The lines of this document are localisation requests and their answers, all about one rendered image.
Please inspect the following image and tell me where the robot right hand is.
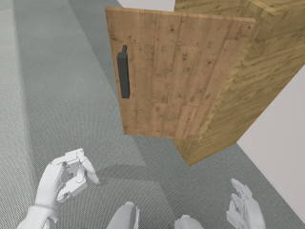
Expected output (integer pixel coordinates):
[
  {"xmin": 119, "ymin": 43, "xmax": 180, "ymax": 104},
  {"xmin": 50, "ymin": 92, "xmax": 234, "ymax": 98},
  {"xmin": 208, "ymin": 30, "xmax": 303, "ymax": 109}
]
[{"xmin": 226, "ymin": 178, "xmax": 267, "ymax": 229}]

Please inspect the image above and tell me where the left robot shin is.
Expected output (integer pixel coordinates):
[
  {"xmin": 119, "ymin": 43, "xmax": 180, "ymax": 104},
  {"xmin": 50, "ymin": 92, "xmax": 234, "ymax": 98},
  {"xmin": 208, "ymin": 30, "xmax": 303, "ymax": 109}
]
[{"xmin": 125, "ymin": 201, "xmax": 134, "ymax": 206}]

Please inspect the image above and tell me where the robot left hand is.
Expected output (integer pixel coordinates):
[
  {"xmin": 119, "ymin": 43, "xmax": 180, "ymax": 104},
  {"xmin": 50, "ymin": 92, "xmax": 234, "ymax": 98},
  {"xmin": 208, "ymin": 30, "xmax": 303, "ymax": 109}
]
[{"xmin": 34, "ymin": 148, "xmax": 100, "ymax": 210}]

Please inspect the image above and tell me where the handle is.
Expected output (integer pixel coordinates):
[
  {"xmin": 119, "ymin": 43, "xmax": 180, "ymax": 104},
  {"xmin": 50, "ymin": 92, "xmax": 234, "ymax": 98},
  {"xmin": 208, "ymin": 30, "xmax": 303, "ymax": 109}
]
[{"xmin": 116, "ymin": 45, "xmax": 131, "ymax": 99}]

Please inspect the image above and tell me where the left robot thigh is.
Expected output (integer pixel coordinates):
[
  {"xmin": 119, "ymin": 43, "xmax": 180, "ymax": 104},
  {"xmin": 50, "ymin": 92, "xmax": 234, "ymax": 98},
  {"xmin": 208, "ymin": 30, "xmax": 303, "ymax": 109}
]
[{"xmin": 107, "ymin": 204, "xmax": 140, "ymax": 229}]

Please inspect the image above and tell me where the left robot forearm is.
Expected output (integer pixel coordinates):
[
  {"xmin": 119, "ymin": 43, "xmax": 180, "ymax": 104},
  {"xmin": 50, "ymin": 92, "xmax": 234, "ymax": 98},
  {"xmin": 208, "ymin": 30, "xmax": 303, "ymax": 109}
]
[{"xmin": 16, "ymin": 204, "xmax": 60, "ymax": 229}]

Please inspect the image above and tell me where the cupboard door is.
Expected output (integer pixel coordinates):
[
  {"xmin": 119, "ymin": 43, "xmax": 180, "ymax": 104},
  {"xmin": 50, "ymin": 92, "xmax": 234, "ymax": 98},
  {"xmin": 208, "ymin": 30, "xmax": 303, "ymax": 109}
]
[{"xmin": 105, "ymin": 6, "xmax": 256, "ymax": 140}]

